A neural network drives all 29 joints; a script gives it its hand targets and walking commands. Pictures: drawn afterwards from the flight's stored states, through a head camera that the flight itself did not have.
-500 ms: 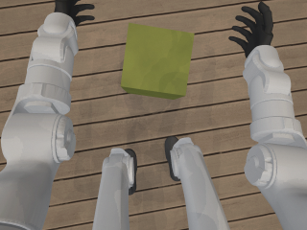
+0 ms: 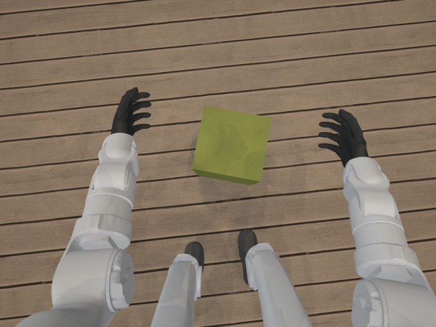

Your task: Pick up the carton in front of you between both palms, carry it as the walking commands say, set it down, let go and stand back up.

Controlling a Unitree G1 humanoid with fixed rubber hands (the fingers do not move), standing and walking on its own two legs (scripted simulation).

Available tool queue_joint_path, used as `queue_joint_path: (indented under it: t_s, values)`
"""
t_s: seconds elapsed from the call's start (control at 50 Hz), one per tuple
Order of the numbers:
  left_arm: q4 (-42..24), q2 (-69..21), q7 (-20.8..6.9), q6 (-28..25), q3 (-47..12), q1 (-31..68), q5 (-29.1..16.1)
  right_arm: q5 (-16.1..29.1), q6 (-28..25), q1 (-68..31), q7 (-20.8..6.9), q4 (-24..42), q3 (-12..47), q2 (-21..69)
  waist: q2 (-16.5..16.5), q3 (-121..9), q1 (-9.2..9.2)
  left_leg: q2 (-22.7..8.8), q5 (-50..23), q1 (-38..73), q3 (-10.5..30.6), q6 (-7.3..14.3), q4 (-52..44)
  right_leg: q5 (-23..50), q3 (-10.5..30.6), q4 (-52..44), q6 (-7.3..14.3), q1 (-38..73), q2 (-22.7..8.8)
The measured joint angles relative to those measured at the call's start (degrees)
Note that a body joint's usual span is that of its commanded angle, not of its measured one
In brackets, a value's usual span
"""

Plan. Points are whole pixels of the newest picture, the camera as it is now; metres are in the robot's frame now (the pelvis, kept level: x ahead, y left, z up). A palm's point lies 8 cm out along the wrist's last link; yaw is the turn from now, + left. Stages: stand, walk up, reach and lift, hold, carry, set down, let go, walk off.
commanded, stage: let go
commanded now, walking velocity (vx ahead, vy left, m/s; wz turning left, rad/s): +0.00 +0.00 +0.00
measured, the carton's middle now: (230, 150) +0.49 -0.06 -0.56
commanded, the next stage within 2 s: stand in 1.12 s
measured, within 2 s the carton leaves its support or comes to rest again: neither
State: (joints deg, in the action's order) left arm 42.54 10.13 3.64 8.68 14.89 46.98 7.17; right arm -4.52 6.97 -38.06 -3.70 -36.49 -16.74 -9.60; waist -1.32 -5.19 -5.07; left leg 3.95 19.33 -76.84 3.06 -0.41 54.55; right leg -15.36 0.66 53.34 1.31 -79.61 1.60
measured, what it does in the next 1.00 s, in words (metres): rises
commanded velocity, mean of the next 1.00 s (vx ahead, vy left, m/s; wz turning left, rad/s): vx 0.00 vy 0.00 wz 0.00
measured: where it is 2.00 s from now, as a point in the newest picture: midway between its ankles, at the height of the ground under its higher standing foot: (222, 273)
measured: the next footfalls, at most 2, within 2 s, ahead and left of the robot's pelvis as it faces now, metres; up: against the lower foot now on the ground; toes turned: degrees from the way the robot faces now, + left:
none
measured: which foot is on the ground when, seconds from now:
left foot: down 0.00-1.00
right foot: down 0.00-1.00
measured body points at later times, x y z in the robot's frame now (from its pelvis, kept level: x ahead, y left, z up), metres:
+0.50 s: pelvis +0.06 -0.01 +0.08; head +0.16 +0.00 +0.52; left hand +0.31 +0.20 -0.02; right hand +0.24 -0.25 +0.00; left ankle +0.03 +0.12 -0.65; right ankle +0.06 -0.10 -0.65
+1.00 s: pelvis +0.07 +0.01 +0.09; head +0.07 +0.01 +0.54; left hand +0.24 +0.24 +0.01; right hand +0.24 -0.22 +0.01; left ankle +0.03 +0.12 -0.65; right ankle +0.06 -0.10 -0.65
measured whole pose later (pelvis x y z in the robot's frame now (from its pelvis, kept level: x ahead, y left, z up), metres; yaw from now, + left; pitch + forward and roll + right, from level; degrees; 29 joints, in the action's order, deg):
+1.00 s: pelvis +0.07 +0.01 +0.09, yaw -2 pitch -4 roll -1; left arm 25.5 11.4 -2.8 6.6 2.1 -13.1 0.0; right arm -1.3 10.5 11.9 -3.1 -23.4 -2.1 -12.2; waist -1.4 4.5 0.4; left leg 2.3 18.7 -3.8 2.6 1.7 26.9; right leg -15.2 2.2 26.7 0.6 -7.1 2.2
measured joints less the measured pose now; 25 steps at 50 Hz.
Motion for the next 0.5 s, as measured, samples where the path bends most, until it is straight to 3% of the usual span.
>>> queue_joint_path:
  t_s: [0.18, 0.5]
  values:
    - [-7.56, -1.3, -0.55, -2.89, -3.35, -20.61, -2.24, 3.07, -2.66, 17.57, -2.1, 4.07, 6.57, -1.7, 1.75, 1.42, 0.19, -0.92, -0.58, 17.87, 0.59, -0.43, -8.69, 0.15, -0.09, -7.72, 0.8, 17.4, 0.64]
    - [-10.92, 0.08, -3.41, -8.63, -8.62, -47.32, -4.74, 6.6, -6.64, 46.44, -0.03, 11.43, 14.61, -1.0, 2.55, 3.98, 1.61, -2.32, -1.04, 49.82, 0.43, 0.36, -22.0, 0.75, 0.85, -21.09, 0.67, 49.27, 1.58]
